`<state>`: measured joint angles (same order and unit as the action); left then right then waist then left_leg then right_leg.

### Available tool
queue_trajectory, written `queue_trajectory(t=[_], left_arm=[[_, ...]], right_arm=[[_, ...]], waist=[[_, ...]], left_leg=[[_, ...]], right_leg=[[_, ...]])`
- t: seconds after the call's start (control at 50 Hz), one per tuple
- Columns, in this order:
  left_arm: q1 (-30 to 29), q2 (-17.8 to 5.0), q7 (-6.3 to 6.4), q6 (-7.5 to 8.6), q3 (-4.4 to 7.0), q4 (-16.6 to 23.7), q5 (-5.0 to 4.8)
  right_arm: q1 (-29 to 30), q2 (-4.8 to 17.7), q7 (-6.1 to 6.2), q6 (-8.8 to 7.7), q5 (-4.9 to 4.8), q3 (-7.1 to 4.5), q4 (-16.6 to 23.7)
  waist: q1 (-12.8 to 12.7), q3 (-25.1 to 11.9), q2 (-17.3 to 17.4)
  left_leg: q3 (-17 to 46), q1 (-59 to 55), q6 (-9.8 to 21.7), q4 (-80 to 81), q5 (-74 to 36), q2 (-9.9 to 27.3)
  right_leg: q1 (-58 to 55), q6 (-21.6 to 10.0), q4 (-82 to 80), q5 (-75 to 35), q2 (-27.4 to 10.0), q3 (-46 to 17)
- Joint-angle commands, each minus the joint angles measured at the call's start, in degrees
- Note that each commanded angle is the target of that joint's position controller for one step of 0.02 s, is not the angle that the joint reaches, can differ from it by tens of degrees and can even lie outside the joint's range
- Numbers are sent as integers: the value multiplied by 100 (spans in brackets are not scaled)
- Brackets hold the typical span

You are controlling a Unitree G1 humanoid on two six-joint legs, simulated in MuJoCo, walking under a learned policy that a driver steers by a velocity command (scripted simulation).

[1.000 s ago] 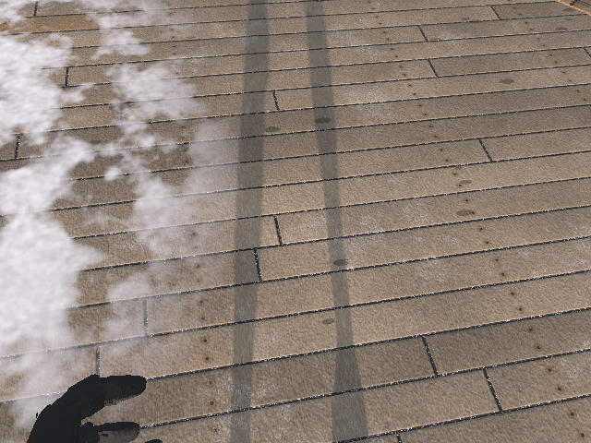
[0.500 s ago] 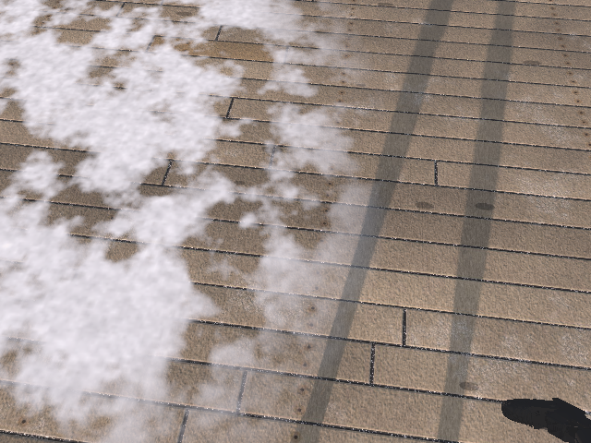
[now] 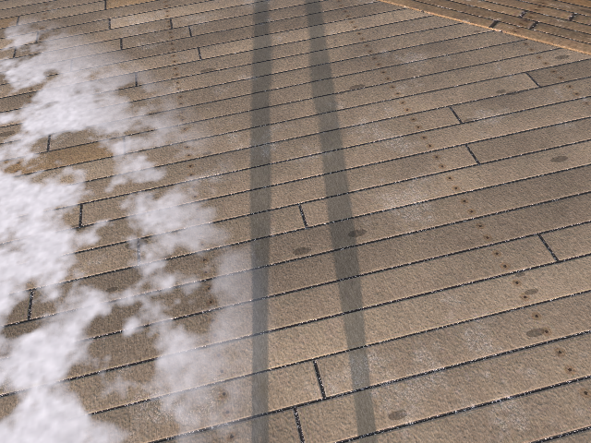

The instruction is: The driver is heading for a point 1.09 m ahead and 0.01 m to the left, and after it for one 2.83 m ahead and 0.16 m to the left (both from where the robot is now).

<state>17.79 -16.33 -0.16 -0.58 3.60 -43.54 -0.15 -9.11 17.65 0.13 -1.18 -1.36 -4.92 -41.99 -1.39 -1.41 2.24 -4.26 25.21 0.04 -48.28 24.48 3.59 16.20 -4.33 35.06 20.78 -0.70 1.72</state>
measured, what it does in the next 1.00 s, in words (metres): walks ahead: left foot, then right foot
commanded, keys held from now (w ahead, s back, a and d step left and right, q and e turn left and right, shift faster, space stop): w+e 0.32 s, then w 0.22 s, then w+q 0.46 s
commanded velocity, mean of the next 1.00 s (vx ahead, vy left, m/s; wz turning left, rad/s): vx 0.46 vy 0.00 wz -0.16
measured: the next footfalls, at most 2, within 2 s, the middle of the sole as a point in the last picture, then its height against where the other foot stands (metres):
left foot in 0.42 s outside the picture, level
right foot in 0.86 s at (437, 429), level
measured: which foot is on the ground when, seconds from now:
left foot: up 0.00-0.40, down 0.42-0.86, up 0.88-1.00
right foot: down 0.00-0.42, up 0.44-0.84, down 0.86-1.00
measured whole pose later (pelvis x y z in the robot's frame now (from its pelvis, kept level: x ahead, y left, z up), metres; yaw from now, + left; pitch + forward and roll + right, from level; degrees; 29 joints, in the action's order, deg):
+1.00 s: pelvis +0.49 -0.09 +0.01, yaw -5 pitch +1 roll +0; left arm 9.4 -14.5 -0.9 5.4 2.4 -38.6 0.6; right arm -19.2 17.7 0.2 -2.7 -2.0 -3.6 -46.3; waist 1.6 1.7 2.1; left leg 3.9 24.1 0.9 -65.3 21.9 0.9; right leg 18.3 -1.2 27.7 10.6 -0.1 2.4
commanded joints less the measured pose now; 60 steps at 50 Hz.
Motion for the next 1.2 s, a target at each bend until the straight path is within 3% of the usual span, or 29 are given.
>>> queue_trajectory(t=[0.02, 0.06, 0.16, 0.28, 0.36, 0.38, 0.4, 0.42, 0.44, 0.46, 0.48, 0.5, 0.52, 0.54, 0.56, 0.62, 0.68, 0.74, 0.8, 0.84, 0.86, 0.88, 0.9, 0.92, 0.94, 0.96, 0.98, 1.06, 1.2], left_arm=[[158, -1003, 55, 366, 206, 407, 18], [174, -833, 106, 374, 140, 388, -33], [747, -805, 205, 402, 150, 286, -44], [1142, -906, 253, 302, 229, 140, -147], [865, -996, 278, 242, 293, 177, -137], [776, -943, 266, 237, 278, 195, -112], [740, -788, 236, 243, 221, 216, -70], [730, -506, 215, 245, 104, 351, 35], [1685, 142, 193, 323, -62, 415, -112], [1586, -437, 197, 388, 26, 243, -263], [842, -778, 175, 419, 117, 347, -300], [343, -774, 178, 446, 100, 444, -210], [-50, -707, 166, 478, 110, 524, -73], [24, -630, 128, 479, 114, 571, -85], [52, -536, 103, 475, 88, 566, -73], [-349, -253, 67, 496, -26, 758, 29], [-982, -120, -3, 591, -133, 932, 48], [-1479, -251, -81, 649, -116, 1037, -27], [-1626, -490, -108, 695, -22, 1130, -65], [-1104, -677, -70, 710, 100, 988, -61], [-459, -907, -17, 716, 217, 866, -20], [501, -1335, 50, 685, 325, 787, 71], [646, -1561, -13, 611, 362, 679, 129], [436, -989, -45, 619, 234, 719, 72], [154, -707, -43, 626, 146, 723, 28], [-179, -565, -61, 635, 91, 718, 53], [-408, -426, -70, 641, 64, 678, 75], [-587, -484, -26, 763, 136, 487, 68], [-318, -898, 76, 675, 284, 186, 17]], right_arm=[[888, 718, -71, -383, -24, -147, 732], [837, 622, -33, -451, 208, -155, 565], [1168, 236, -108, -456, 124, -57, 579], [1999, 150, -292, -553, 38, 42, 862], [1439, 421, -308, -632, 20, -39, 739], [981, 553, -273, -647, 43, -107, 618], [263, 760, -222, -651, 79, -205, 431], [-752, 1034, -184, -645, 199, -250, 312], [-1318, 1478, -226, -586, 239, -359, 22], [-1216, 859, -264, -595, 110, -206, 10], [-823, 552, -224, -570, 74, -118, 44], [-544, 471, -198, -537, 113, -77, 56], [-376, 324, -197, -506, 155, -30, 10], [-301, 304, -170, -525, 228, 0, -16], [-302, 263, -167, -541, 202, 15, -59], [-452, 441, -126, -545, 31, -7, -179], [-542, 699, -57, -468, -8, -74, -200], [-896, 836, -35, -390, -61, -100, -291], [-1104, 877, -5, -312, -93, -104, -350], [-1095, 811, 9, -267, -48, -76, -346], [-1100, 599, -2, -273, 12, 1, -312], [-1134, 140, -2, -285, 179, 164, -123], [-1797, -88, 15, -354, -35, 227, 40], [-1594, 503, 39, -328, -147, 85, -81], [-1170, 674, 30, -298, -149, 19, 6], [-1006, 603, 35, -259, -96, 18, 11], [-891, 544, 21, -222, -36, -2, 47], [-709, 215, -48, -31, -26, 34, 212], [383, 69, -256, -60, 22, 148, 629]], waist=[[-57, 889, -1140], [-19, 616, -930], [-161, 366, -843], [-473, 670, -980], [-148, 513, -1237], [90, 274, -1276], [435, -266, -1153], [835, -1291, -650], [368, -2146, 1670], [504, -1732, 1363], [580, -820, 788], [506, -393, 191], [425, -20, -62], [215, -37, 275], [150, -5, 358], [118, 257, 232], [272, 360, 143], [445, 329, 153], [365, 273, 223], [11, 49, 228], [-324, -344, 117], [-659, -1275, -739], [-297, -1749, -2377], [-380, -1144, -1534], [-359, -552, -1152], [-196, -277, -832], [-70, -33, -817], [143, 237, -759], [-164, 540, -466]], left_leg=[[831, 2942, 69, -1074, -598, 27], [790, 2457, -65, -624, -1381, 52], [683, 1791, -281, 575, -2539, -271], [678, 1332, -304, 1738, -2551, -408], [638, 280, -61, 2023, -2214, -423], [492, -341, 85, 2166, -2138, -524], [450, -1422, 307, 2278, -2237, -464], [1405, -3248, 707, 1973, -1871, 429], [4365, -5067, 1657, 2646, -534, 1786], [5042, -4767, 1624, 3243, 324, 1821], [4031, -3979, 1419, 3273, 54, 1611], [3258, -3203, 1316, 3289, -651, 1379], [2685, -2557, 1218, 3425, -1346, 1082], [2448, -2250, 1274, 3525, -1695, 1019], [2361, -2056, 1347, 3654, -1939, 916], [2092, -1703, 1556, 3961, -2317, 890], [1654, -1367, 1411, 4021, -2395, 629], [1602, -1303, 1232, 3851, -2450, 594], [1933, -1558, 1008, 3479, -2048, 760], [1891, -1430, 793, 2824, -2270, 598], [1677, -1099, 600, 1868, -2346, 252], [1223, -212, 340, 2, -924, -217], [940, 1384, 153, -1594, 1029, -659], [1273, 1881, 131, -2296, 715, -336], [1208, 2023, 150, -2402, 173, -151], [1120, 1793, 110, -2309, -248, 46], [1124, 1671, 85, -2085, -518, 183], [1040, 1408, -48, -1647, -1086, 360], [619, 1290, -23, 429, -2530, 272]], right_leg=[[-1327, -1185, -2850, 1764, -1802, -3494], [-1385, -854, -2694, 487, -1370, -2620], [-1482, -658, -2522, -1121, -945, -1773], [-1401, -690, -2189, -1360, -1013, -1977], [-1398, -499, -1772, -2222, -1188, -2167], [-1414, -410, -1326, -3142, -1069, -2053], [-1252, -236, -390, -3812, -732, -1766], [-307, -61, 1214, -2820, -395, -1593], [1793, 363, 3273, 760, 563, -1148], [2450, 359, 4030, 1084, 322, -1476], [2696, 326, 4145, 621, 80, -1336], [2514, 301, 3989, 214, -165, -1120], [2364, 263, 3628, -38, -311, -1026], [2117, 258, 3429, -211, -456, -1019], [1981, 287, 3209, -231, -525, -910], [2097, 446, 2195, -206, -591, -620], [1665, 569, 807, -1193, -441, -457], [1098, 655, -15, -2035, -165, -397], [659, 542, -513, -2000, -100, -525], [-307, 353, -811, -1750, -43, -417], [-1290, 160, -856, -1622, -287, -564], [-2741, -202, -778, -1371, -1481, -1732], [-3614, -912, -1566, 71, -2466, -4162], [-3134, -809, -1846, 799, -2269, -4178], [-2571, -657, -1878, 495, -2087, -3262], [-1995, -587, -1990, -242, -1831, -2609], [-1587, -574, -2145, -744, -1635, -2120], [-991, -636, -2621, -1836, -1491, -982], [-1248, -528, -2774, -2285, -1437, 303]])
